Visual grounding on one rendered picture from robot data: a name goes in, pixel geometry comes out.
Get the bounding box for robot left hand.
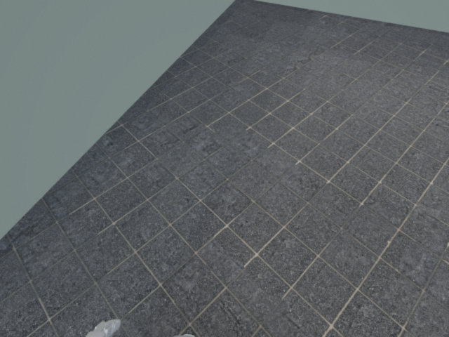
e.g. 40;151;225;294
86;319;121;337

